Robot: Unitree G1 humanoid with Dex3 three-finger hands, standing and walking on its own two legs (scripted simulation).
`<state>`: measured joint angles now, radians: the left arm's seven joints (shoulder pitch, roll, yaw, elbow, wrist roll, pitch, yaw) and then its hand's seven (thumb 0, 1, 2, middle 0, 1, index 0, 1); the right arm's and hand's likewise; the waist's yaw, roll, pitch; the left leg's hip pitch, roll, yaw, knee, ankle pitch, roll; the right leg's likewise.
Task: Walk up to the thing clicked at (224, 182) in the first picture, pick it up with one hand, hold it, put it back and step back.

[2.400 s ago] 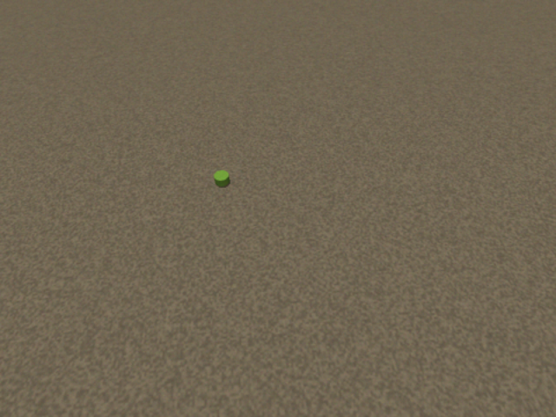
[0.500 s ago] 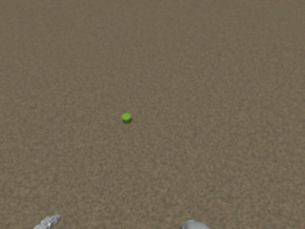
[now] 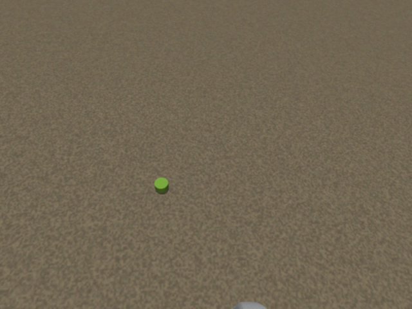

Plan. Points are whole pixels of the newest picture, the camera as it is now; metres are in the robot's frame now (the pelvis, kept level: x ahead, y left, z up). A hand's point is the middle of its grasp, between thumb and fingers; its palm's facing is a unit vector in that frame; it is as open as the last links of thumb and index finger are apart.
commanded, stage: walk up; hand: left
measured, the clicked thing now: (161, 185) +0.85 +0.22 -0.74
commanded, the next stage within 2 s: none
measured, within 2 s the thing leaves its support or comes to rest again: neither
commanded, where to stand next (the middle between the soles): +0.46 -0.04 m, yaw +2 degrees
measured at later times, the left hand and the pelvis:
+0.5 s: hand (114, 256) +0.25 +0.21 -0.11, palm faces -0.01 -0.92 -0.40, open 7.4 cm; pelvis +0.18 -0.06 +0.01, yaw +1 degrees
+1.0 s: hand (122, 202) +0.40 +0.23 -0.14, palm faces -0.04 -0.93 -0.37, open 7.4 cm; pelvis +0.34 -0.05 +0.00, yaw +2 degrees
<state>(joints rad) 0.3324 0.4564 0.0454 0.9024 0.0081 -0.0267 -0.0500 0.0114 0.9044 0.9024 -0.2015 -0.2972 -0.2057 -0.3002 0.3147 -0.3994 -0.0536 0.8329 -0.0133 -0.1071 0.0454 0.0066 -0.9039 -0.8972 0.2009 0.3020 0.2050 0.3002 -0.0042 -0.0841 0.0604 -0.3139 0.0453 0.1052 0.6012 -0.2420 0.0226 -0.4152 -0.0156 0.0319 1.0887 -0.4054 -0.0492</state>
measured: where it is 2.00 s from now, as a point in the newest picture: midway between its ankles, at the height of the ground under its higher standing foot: (207, 262)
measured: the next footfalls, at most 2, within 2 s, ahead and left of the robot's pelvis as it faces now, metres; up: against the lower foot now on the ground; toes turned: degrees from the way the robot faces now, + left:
right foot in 0.28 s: +0.25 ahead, -0.18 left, +0.00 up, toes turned -5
left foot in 0.70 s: +0.39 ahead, +0.09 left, +0.00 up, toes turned +6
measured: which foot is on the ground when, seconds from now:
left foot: down 0.00-0.30, up 0.32-0.68, down 0.70-1.00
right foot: up 0.00-0.26, down 0.28-0.72, up 0.74-1.00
